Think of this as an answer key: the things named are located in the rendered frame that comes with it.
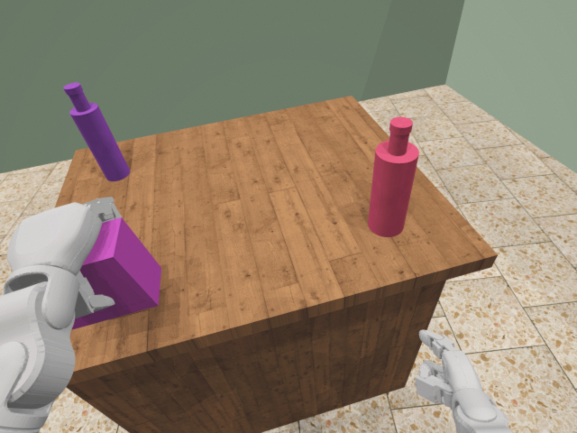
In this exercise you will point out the robot right forearm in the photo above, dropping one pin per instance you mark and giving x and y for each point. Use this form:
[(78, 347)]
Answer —
[(474, 411)]

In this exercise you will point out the sponge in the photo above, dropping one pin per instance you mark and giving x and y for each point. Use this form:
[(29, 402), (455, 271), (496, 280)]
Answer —
[(120, 267)]

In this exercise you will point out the table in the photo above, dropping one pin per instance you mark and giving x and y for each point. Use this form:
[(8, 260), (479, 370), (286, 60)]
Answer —
[(277, 302)]

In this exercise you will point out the right robot hand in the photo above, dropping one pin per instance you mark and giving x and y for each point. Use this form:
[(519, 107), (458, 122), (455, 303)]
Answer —
[(439, 383)]

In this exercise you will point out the left robot hand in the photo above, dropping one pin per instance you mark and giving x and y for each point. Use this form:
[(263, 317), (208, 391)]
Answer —
[(63, 237)]

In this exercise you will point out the robot left forearm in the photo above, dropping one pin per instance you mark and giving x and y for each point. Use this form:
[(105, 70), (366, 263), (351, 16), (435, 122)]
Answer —
[(37, 360)]

